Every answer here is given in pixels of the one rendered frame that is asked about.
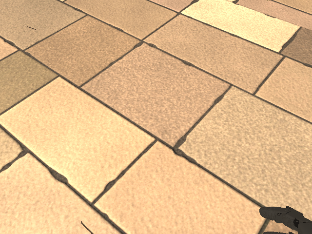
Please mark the robot right hand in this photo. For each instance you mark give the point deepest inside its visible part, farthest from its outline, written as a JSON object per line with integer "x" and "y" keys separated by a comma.
{"x": 290, "y": 217}

